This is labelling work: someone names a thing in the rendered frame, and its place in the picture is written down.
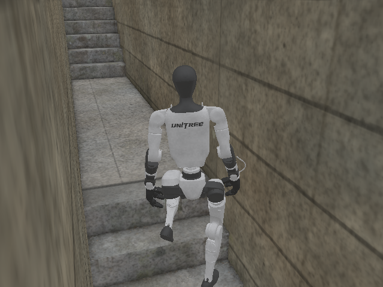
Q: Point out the stairs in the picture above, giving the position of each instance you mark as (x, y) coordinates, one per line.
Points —
(92, 39)
(126, 250)

